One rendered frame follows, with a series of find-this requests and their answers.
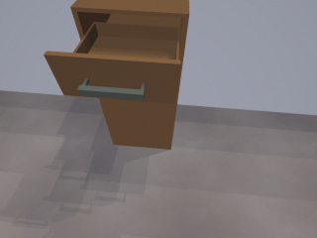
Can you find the drawer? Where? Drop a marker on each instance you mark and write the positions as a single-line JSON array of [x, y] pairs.
[[122, 56]]

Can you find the handle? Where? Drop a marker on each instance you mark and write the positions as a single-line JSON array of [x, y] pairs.
[[111, 92]]

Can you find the cabinet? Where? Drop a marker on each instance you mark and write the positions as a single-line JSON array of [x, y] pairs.
[[137, 123]]

